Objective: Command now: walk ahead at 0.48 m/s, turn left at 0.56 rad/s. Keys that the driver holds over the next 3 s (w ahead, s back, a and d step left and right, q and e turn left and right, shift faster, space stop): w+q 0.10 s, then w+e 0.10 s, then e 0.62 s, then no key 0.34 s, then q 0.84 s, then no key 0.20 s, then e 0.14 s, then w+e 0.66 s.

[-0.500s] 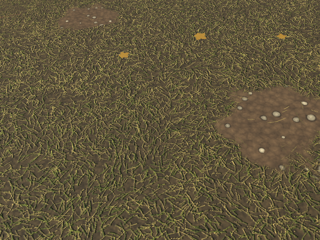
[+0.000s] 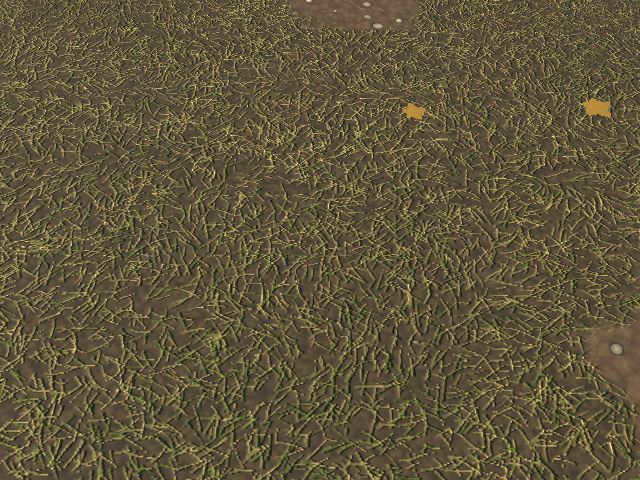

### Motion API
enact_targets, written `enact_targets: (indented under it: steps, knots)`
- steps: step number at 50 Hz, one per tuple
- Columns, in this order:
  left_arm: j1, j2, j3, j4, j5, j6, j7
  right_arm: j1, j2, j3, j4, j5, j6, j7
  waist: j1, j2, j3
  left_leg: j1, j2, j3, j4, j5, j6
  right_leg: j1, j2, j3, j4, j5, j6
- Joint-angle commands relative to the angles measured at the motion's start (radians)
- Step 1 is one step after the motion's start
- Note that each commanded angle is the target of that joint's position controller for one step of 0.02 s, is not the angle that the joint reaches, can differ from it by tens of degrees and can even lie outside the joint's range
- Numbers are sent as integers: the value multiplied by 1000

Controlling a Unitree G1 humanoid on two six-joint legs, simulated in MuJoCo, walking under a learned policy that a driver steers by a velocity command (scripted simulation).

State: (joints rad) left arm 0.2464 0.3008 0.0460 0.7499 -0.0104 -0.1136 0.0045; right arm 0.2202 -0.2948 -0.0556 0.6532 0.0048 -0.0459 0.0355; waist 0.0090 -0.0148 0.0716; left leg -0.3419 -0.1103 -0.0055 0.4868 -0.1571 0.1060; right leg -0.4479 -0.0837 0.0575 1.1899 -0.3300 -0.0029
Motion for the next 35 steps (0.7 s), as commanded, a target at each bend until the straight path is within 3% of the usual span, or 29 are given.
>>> enact_targets:
  steps: [1,3,5,7,10,12,15,16,17,18,19,20,21,22,23,25,27,29,32,35]
  knots:
    - [60,114,33,-59,24,5,4,-15,-130,-38,-72,-2,-29,-11,23,62,-96,126,262,-360,-295,82,193,-146,-50,30,-48,81,22]
    - [5,98,29,-83,36,17,8,11,-141,-40,-54,4,-32,-21,16,52,-63,72,238,-306,-307,125,191,-171,-40,12,-142,154,58]
    - [-91,84,23,-114,36,15,12,48,-151,-42,-37,4,-28,-34,-18,53,-40,68,213,-284,-301,126,168,-200,-22,11,-287,282,78]
    - [-136,57,10,-113,29,5,1,65,-135,-34,-16,7,-26,-40,-44,79,-49,81,185,-216,-289,117,127,-150,-3,-6,-464,432,78]
    - [-233,45,-1,-131,10,-8,-20,129,-149,-33,25,12,-30,-40,-99,86,-30,114,217,-208,-294,70,111,-94,16,-29,-590,553,58]
    - [-274,59,0,-148,13,-15,-33,158,-144,-29,53,7,-24,-42,-113,81,-9,213,245,-207,-236,217,102,-136,28,-34,-654,525,25]
    - [-242,78,9,-147,16,-22,-54,164,-148,-27,76,-7,-5,-49,-90,95,-55,343,278,-197,-113,472,65,-107,67,-48,-697,400,-34]
    - [-185,96,17,-133,17,-21,-55,146,-156,-28,74,-8,-2,-51,-58,108,-90,362,270,-186,-47,616,50,-40,94,-61,-701,358,-56]
    - [-83,115,28,-106,20,-23,-54,113,-157,-26,68,-6,2,-54,6,100,-148,363,235,-150,78,742,23,87,119,-83,-749,409,-82]
    - [26,165,41,-90,26,-24,-49,106,-141,-16,49,-18,1,-57,56,52,-254,274,182,-110,279,635,-19,303,36,0,-726,693,-132]
    - [89,247,52,-98,45,-14,-43,210,-85,3,30,-32,-10,-55,20,-156,-402,-57,56,-59,672,101,-110,678,-215,336,-652,1038,-310]
    - [114,181,41,-85,23,1,-43,275,-92,11,46,-33,-15,-45,21,-227,-522,-229,-3,-100,841,-484,-156,825,-323,566,-700,1089,-411]
    - [74,151,36,-108,2,19,-37,204,-167,-6,33,-9,-10,-39,46,-118,-463,-274,56,-153,900,-441,-158,743,-276,514,-734,874,-366]
    - [5,136,34,-127,-3,36,-30,105,-169,-8,6,2,0,-41,44,-43,-339,-316,90,-128,885,-390,-159,608,-226,425,-764,713,-318]
    - [-39,130,29,-138,-1,51,-25,47,-162,-10,-8,-4,13,-48,30,21,-226,-324,111,-107,826,-354,-161,440,-188,362,-812,632,-292]
    - [-80,140,33,-146,11,67,-19,55,-128,-9,-19,-11,39,-61,-28,-16,-145,-219,130,-92,672,-304,-163,219,-116,313,-880,499,-257]
    - [-101,151,41,-151,20,77,-14,91,-89,0,-4,-17,43,-72,-45,-80,-149,-147,109,-61,543,-278,-180,138,-70,257,-891,545,-255]
    - [-87,168,51,-146,14,86,-3,81,-87,0,-2,-21,42,-80,-39,-89,-198,-121,100,-69,466,-219,-195,144,-67,256,-871,562,-257]
    - [-89,174,58,-149,-2,109,13,26,-88,-3,-12,-15,48,-80,-23,-97,-218,-87,87,-85,366,-128,-201,127,-42,283,-867,347,-223]
    - [-80,172,61,-150,-1,129,19,-31,-87,-6,-33,-8,39,-73,-2,-131,-187,-67,72,-95,258,-128,-192,129,-31,347,-861,192,-205]
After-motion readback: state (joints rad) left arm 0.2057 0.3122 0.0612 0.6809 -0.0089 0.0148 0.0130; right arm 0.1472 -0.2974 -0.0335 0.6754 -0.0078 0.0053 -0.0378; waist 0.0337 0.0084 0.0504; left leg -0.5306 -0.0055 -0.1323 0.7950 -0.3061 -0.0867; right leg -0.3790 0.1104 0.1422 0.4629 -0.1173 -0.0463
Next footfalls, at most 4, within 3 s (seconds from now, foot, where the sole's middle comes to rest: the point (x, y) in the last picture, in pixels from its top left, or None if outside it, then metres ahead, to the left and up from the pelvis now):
0.36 right None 0.41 -0.12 -0.77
0.80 left None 0.43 0.10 -0.77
1.16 right None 0.32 -0.13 -0.77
1.56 left None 0.40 0.11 -0.77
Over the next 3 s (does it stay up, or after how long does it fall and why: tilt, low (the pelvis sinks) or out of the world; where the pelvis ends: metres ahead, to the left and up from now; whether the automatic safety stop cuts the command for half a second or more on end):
stays up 0.55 -0.07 0.00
